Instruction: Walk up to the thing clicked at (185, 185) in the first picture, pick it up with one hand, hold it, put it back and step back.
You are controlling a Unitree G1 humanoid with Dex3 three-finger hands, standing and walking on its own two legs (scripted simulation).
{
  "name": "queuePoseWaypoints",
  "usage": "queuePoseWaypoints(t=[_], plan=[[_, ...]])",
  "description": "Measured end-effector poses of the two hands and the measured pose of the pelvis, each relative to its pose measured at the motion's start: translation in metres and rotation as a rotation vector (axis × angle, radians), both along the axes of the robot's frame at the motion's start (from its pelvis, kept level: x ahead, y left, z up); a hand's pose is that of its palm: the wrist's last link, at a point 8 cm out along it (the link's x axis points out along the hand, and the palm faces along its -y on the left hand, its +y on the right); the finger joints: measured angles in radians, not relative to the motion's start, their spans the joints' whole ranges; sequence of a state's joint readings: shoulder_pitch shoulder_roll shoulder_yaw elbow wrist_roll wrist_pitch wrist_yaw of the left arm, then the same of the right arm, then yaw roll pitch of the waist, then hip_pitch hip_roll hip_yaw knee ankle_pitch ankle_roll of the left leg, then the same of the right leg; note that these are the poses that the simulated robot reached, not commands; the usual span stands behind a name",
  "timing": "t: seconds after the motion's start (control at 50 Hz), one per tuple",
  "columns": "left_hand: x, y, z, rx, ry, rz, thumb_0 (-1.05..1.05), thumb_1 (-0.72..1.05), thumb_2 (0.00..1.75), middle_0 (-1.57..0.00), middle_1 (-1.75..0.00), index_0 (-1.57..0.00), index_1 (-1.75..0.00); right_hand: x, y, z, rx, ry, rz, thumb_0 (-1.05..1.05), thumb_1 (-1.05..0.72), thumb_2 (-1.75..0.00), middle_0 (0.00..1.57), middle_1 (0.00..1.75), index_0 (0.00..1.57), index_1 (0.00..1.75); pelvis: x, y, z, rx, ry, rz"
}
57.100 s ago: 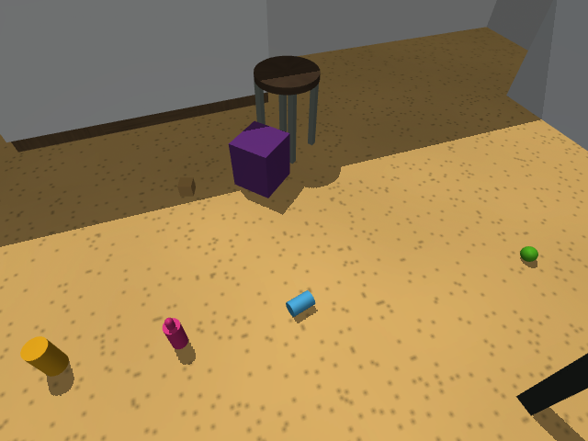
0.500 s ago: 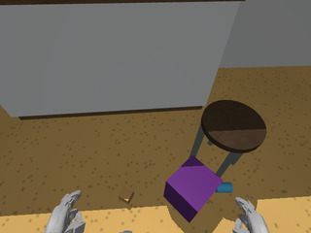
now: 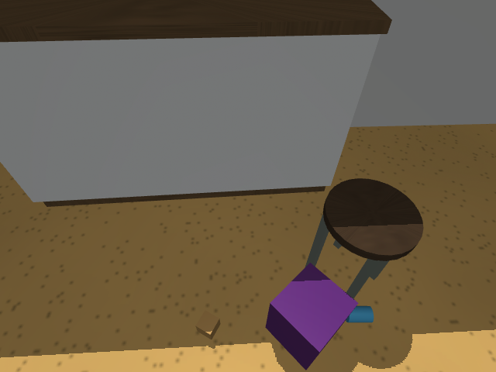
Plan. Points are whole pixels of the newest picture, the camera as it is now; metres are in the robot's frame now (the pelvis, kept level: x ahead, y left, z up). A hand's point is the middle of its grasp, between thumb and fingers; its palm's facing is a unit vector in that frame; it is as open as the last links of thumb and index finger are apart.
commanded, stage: stand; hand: left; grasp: from above
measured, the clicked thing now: (208, 324) +0.43 +0.15 -0.74
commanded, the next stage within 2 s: step back in 1.94 s
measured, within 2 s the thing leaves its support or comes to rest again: neither
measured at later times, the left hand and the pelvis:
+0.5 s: hand out of the picture +0.03 +0.23 -0.15, palm faces +0.03 -0.94 -0.33, open 7.4 cm; pelvis -0.01 -0.01 +0.01, yaw +0 degrees
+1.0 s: hand out of the picture +0.08 +0.22 -0.15, palm faces +0.03 -0.94 -0.33, open 7.4 cm; pelvis +0.00 -0.02 +0.01, yaw +0 degrees
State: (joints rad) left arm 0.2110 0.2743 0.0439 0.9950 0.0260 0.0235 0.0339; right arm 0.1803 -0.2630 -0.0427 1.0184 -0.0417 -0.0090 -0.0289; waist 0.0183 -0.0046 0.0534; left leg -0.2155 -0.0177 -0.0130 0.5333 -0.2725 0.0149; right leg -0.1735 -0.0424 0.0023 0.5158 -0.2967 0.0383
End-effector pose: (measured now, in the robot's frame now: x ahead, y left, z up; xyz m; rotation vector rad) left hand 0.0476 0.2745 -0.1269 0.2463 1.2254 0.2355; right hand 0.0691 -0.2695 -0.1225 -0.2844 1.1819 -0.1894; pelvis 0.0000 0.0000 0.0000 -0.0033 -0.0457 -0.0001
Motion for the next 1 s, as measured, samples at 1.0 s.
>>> queuePoseWaypoints(t=[1.0], plan=[[0.023,-0.01,0.017,0.019,0.002,-0.018,0.0,0.9,0.9,-0.2,-0.3,-0.2,-0.3,0.002,-0.036,0.009,-0.011,0.036,-0.016,0.0,-0.9,-0.9,0.2,0.3,0.21,0.3,0.003,-0.021,0.013,0.003,-0.013,0.0]])
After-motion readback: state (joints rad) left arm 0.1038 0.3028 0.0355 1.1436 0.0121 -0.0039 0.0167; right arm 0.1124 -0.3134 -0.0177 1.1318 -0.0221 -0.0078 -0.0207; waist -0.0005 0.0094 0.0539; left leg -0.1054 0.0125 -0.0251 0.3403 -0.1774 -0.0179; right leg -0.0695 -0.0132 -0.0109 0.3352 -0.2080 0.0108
